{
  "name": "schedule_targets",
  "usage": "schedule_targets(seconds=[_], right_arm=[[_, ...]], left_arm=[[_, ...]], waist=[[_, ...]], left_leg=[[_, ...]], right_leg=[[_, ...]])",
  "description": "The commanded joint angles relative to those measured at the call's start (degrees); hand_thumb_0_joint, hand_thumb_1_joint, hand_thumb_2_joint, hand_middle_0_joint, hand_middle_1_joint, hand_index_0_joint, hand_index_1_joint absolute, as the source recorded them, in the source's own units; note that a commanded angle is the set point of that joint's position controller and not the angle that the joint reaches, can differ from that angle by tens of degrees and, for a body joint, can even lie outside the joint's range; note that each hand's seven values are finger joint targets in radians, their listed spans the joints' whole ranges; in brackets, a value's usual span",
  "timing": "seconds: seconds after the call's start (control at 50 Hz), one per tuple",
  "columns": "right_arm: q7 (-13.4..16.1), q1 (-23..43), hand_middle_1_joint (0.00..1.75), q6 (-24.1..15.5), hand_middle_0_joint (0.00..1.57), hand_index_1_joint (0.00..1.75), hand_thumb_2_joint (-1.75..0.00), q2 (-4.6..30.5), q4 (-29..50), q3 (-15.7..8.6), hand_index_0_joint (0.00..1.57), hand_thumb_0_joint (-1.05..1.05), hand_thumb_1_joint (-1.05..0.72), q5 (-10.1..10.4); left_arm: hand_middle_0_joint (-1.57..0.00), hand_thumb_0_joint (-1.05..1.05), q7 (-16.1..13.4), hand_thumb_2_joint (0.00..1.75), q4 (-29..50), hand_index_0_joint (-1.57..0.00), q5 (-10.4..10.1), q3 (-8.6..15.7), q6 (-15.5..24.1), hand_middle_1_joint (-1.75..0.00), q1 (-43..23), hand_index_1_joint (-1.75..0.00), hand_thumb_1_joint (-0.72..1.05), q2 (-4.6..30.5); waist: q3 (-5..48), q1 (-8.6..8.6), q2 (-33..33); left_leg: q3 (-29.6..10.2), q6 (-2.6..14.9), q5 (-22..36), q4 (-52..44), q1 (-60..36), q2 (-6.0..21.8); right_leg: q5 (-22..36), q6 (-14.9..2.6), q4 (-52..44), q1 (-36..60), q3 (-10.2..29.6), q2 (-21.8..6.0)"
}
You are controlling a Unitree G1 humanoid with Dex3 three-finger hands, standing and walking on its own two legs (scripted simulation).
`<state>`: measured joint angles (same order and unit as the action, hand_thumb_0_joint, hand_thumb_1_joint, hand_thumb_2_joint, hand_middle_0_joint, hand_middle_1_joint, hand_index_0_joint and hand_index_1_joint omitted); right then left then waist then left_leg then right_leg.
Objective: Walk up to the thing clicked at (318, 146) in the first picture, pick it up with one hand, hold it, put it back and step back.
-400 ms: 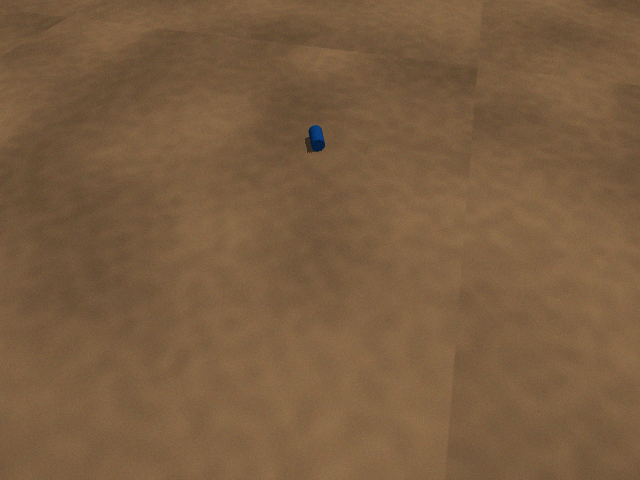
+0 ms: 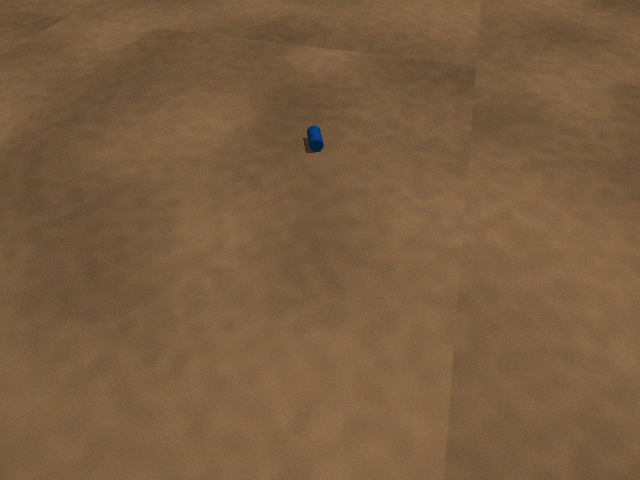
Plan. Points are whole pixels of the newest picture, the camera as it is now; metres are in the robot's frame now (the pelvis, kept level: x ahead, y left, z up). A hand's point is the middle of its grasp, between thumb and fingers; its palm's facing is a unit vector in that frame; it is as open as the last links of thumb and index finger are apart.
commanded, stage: stand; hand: left
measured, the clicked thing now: (315, 138) +1.77 +0.07 -0.75
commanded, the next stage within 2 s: walk up in 0.72 s
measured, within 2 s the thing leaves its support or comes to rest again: neither
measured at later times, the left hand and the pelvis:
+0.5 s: hand out of the picture +0.08 +0.25 -0.16, palm faces -0.02 -0.94 -0.34, open 7.4 cm; pelvis +0.00 +0.00 +0.00, yaw +0 degrees
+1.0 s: hand (136, 467) +0.17 +0.28 -0.13, palm faces -0.27 -0.85 -0.45, open 7.4 cm; pelvis +0.05 +0.00 -0.01, yaw -14 degrees
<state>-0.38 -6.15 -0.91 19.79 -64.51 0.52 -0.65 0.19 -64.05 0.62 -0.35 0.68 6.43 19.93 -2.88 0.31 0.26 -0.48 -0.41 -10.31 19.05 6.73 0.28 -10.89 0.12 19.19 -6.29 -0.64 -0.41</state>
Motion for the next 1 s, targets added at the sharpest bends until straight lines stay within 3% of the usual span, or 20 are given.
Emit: schedule_targets(seconds=[0.0, 0.68, 0.7, 0.72, 0.76, 0.78, 0.8, 0.82, 0.84, 0.86, 0.9, 0.92, 0.96, 0.98], right_arm=[[0.9, 2.1, 0.30, -1.0, 0.20, 0.30, -0.90, 11.6, 3.5, -2.4, 0.20, 0.00, -0.90, 0.3], [1.1, 1.9, 0.30, -1.1, 0.20, 0.30, -0.90, 12.4, 3.6, -2.6, 0.20, 0.00, -0.90, 0.3], [-1.6, 4.6, 0.30, -2.1, 0.20, 0.30, -0.90, 21.0, 12.1, -8.7, 0.20, 0.00, -0.90, -2.4], [-2.8, 4.0, 0.30, -1.8, 0.20, 0.30, -0.90, 18.9, 12.6, -8.4, 0.20, 0.00, -0.90, -2.9], [-4.2, 0.5, 0.30, -1.1, 0.20, 0.30, -0.90, 15.4, 14.6, -8.4, 0.20, 0.00, -0.90, -2.4], [-4.4, -3.5, 0.30, -1.1, 0.20, 0.30, -0.90, 15.6, 14.5, -9.2, 0.20, 0.00, -0.90, -2.2], [-4.2, -9.3, 0.30, -1.3, 0.20, 0.30, -0.90, 18.0, 13.8, -10.6, 0.20, 0.00, -0.90, -2.2], [-3.7, -9.3, 0.30, -1.5, 0.20, 0.30, -0.90, 21.1, 14.5, -11.6, 0.20, 0.00, -0.90, -2.2], [-3.9, -2.7, 0.30, -1.5, 0.20, 0.30, -0.90, 20.5, 17.8, -11.5, 0.20, 0.00, -0.90, -1.9], [-4.0, -1.6, 0.30, -1.9, 0.20, 0.30, -0.90, 17.3, 19.6, -10.4, 0.20, 0.00, -0.90, -1.9], [-4.4, 3.3, 0.30, -2.3, 0.20, 0.30, -0.90, 17.9, 20.7, -10.4, 0.20, 0.00, -0.90, -2.5], [-4.8, 5.3, 0.30, -2.3, 0.20, 0.30, -0.90, 18.7, 21.5, -10.5, 0.20, 0.00, -0.90, -2.7], [-5.4, 5.6, 0.30, -2.0, 0.20, 0.30, -0.90, 18.5, 22.6, -10.4, 0.20, 0.00, -0.90, -3.1], [-5.6, 6.0, 0.30, -1.7, 0.20, 0.30, -0.90, 18.2, 23.0, -10.1, 0.20, 0.00, -0.90, -3.2]], left_arm=[[-0.20, 0.00, -0.8, 0.90, 2.9, -0.20, -0.1, 2.2, 1.3, -0.30, -2.0, -0.30, 0.90, 11.9], [-0.20, 0.00, -0.7, 0.90, 3.2, -0.20, 0.0, 2.4, 1.2, -0.30, -1.6, -0.30, 0.90, 12.3], [-0.20, 0.00, 0.7, 0.90, 6.8, -0.20, 0.2, 6.6, 1.5, -0.30, 6.8, -0.30, 0.90, 20.6], [-0.20, 0.00, 1.2, 0.90, 7.2, -0.20, 0.2, 6.3, 1.5, -0.30, 6.2, -0.30, 0.90, 20.0], [-0.20, 0.00, 1.5, 0.90, 11.3, -0.20, 0.6, 7.3, 2.0, -0.30, -3.1, -0.30, 0.90, 19.0], [-0.20, 0.00, 1.5, 0.90, 12.7, -0.20, 0.6, 6.9, 2.2, -0.30, -5.8, -0.30, 0.90, 17.5], [-0.20, 0.00, 1.4, 0.90, 14.3, -0.20, 0.4, 6.2, 2.3, -0.30, -9.3, -0.30, 0.90, 15.4], [-0.20, 0.00, 1.0, 0.90, 15.2, -0.20, 0.1, 5.8, 2.4, -0.30, -8.4, -0.30, 0.90, 13.0], [-0.20, 0.00, 0.8, 0.90, 15.2, -0.20, 0.1, 6.2, 2.3, -0.30, -4.9, -0.30, 0.90, 16.3], [-0.20, 0.00, 1.2, 0.90, 13.8, -0.20, 0.1, 6.1, 2.4, -0.30, -2.3, -0.30, 0.90, 17.1], [-0.20, 0.00, 2.5, 0.90, 12.9, -0.20, -0.8, 6.6, 2.1, -0.30, 2.2, -0.30, 0.90, 17.2], [-0.20, 0.00, 2.9, 0.90, 12.4, -0.20, -0.8, 6.9, 2.3, -0.30, 4.3, -0.30, 0.90, 17.6], [-0.20, 0.00, 3.1, 0.90, 12.5, -0.20, -1.0, 7.2, 2.5, -0.30, 6.6, -0.30, 0.90, 17.1], [-0.20, 0.00, 2.8, 0.90, 11.9, -0.20, -1.0, 7.3, 2.9, -0.30, 9.1, -0.30, 0.90, 16.9]], waist=[[3.9, -0.26, -0.2], [4.3, -0.11, -0.4], [5.0, -0.15, -5.4], [1.4, -1.06, -4.0], [-2.8, -5.36, 2.1], [-3.3, -8.21, 3.3], [-1.2, -12.32, -1.5], [1.7, -12.41, -16.5], [1.1, -8.62, -11.2], [2.8, -6.52, -4.0], [0.3, -2.58, -7.1], [0.1, -1.23, -8.4], [0.0, -0.76, -8.8], [0.3, 0.60, -7.1]], left_leg=[[-5.2, 1.92, 7.6, -2.7, -0.5, 6.7], [-5.0, 1.78, 9.2, -3.1, -2.4, 7.1], [-0.3, 4.18, -21.8, 10.2, -5.5, 5.0], [-1.8, 5.43, -29.9, 12.0, -2.4, 3.7], [-7.0, 6.16, -27.3, 12.5, 1.0, 3.8], [-7.9, 7.03, -24.7, 6.3, -7.0, 5.0], [-10.5, 8.50, -26.6, -4.4, -22.6, 9.5], [-23.5, 13.16, -30.0, -11.1, -23.6, 22.6], [-22.2, 15.33, -26.0, -11.4, -15.4, 25.9], [-19.3, 15.48, -26.1, -11.0, -10.6, 23.8], [-11.6, 13.68, -25.6, -10.4, -5.6, 20.4], [-6.6, 12.24, -23.1, -8.7, -4.4, 17.9], [0.5, 10.67, -20.2, -3.9, -1.2, 14.8], [4.0, 9.80, -19.3, 0.4, 3.5, 13.3]], right_leg=[[7.9, -1.57, -3.2, 0.7, 5.4, -7.0], [9.0, -1.67, -3.6, 0.7, 5.6, -7.1], [-16.1, -6.18, 0.5, -8.4, 16.9, -8.0], [-27.4, -6.75, -2.3, -16.7, 21.7, -9.6], [-31.1, -7.70, -1.1, -25.2, 26.6, -10.2], [-25.4, -4.74, -0.1, -32.8, 21.3, -6.9], [-19.0, 0.75, 5.3, -45.0, 9.1, -0.1], [-16.5, -0.52, 25.9, -47.7, -0.6, 1.8], [-17.2, -0.39, 32.9, -42.4, -0.8, -5.0], [-15.2, -0.78, 33.0, -35.5, 0.6, -5.3], [-14.6, -0.78, 29.7, -28.9, 0.2, -8.7], [-12.0, -0.77, 28.0, -25.3, -1.4, -8.7], [-8.6, -0.82, 23.7, -18.5, -4.9, -7.9], [-5.4, -0.93, 20.0, -11.9, -6.1, -7.4]])
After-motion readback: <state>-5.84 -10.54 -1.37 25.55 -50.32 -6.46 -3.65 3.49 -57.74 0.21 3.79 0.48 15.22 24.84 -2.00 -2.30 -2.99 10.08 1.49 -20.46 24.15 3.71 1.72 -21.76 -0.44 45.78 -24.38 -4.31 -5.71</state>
